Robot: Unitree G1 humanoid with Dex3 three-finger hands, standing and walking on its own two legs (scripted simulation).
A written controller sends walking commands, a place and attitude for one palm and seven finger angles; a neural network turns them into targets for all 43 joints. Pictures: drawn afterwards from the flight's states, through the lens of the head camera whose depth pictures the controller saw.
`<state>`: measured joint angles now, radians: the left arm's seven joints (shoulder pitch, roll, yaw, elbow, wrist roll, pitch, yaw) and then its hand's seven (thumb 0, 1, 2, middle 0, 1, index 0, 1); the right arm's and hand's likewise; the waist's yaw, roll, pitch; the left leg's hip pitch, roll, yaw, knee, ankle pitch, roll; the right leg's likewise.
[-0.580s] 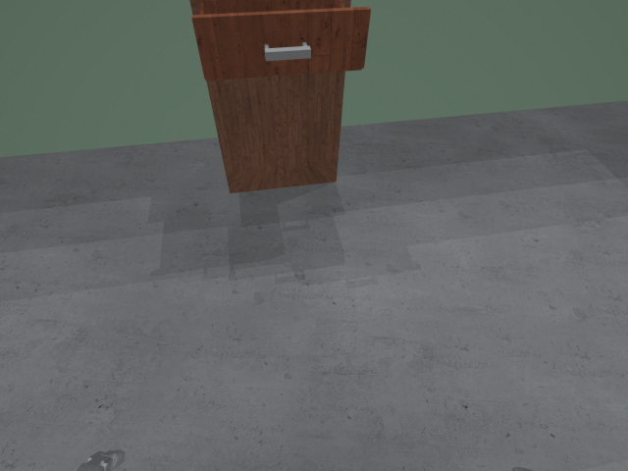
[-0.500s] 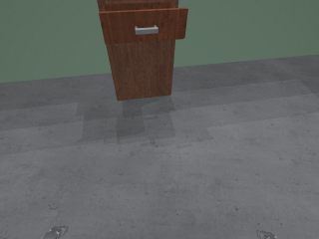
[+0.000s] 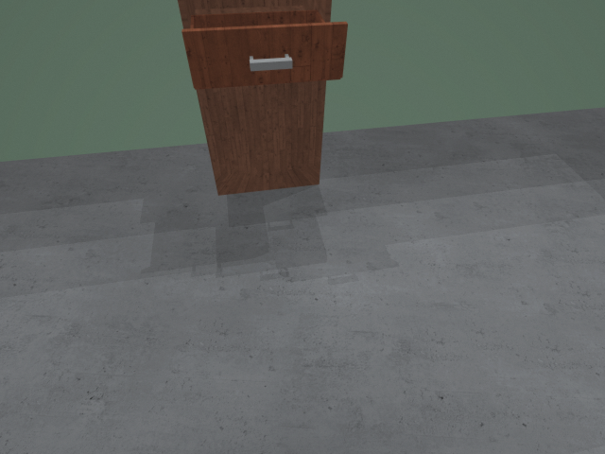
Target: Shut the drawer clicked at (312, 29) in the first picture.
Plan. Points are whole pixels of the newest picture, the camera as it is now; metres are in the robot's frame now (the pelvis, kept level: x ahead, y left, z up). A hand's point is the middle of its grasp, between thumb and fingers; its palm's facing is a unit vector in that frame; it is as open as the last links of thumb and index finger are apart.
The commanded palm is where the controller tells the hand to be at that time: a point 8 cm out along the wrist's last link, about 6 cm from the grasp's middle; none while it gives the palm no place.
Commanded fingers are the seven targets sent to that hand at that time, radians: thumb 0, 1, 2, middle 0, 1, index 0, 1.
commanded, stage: stand and wait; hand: left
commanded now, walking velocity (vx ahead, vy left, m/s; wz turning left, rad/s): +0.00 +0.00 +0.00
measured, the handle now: (270, 61) +1.11 +0.16 +0.01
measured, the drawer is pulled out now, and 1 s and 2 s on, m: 0.29 0.29 0.29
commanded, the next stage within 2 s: look at it before walking up in 0.46 s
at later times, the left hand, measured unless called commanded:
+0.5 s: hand out of the picture +0.06 +0.24 -0.15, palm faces -0.04 -0.94 -0.34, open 7.4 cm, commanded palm none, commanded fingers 0.00 0.90 0.90 -0.20 -0.30 -0.20 -0.30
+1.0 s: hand out of the picture +0.06 +0.24 -0.15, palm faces -0.04 -0.94 -0.34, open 7.4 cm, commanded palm none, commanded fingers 0.00 0.90 0.90 -0.20 -0.30 -0.20 -0.30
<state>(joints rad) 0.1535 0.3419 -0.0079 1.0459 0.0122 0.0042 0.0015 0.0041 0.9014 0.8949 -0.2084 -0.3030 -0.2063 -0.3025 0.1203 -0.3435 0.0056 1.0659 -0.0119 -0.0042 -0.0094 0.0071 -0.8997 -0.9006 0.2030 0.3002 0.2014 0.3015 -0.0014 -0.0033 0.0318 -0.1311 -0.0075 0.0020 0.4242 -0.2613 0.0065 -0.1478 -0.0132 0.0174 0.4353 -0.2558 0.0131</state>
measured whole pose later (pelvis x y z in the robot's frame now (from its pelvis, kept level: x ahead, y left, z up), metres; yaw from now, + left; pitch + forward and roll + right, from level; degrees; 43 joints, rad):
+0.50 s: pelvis -0.02 -0.01 +0.00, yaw +0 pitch -2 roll +0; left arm 0.13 0.33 -0.01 1.08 0.01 0.00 0.00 0.00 0.90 0.89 -0.21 -0.30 -0.21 -0.30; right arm 0.13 -0.34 0.01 1.11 -0.01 -0.01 0.00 0.01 -0.90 -0.90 0.20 0.30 0.20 0.30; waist -0.01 0.00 0.03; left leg -0.14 0.00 0.00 0.38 -0.21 -0.01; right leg -0.16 0.00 0.02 0.40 -0.20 0.00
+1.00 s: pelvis -0.02 -0.01 +0.00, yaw +0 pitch -2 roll +0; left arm 0.14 0.34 -0.01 1.09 0.01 -0.01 0.00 0.00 0.90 0.89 -0.21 -0.30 -0.21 -0.30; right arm 0.12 -0.34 0.01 1.11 -0.01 -0.01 0.00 0.01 -0.90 -0.90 0.20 0.30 0.20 0.30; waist 0.00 0.00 0.03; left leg -0.13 0.01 0.01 0.36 -0.20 -0.01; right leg -0.15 0.00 0.02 0.38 -0.20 0.00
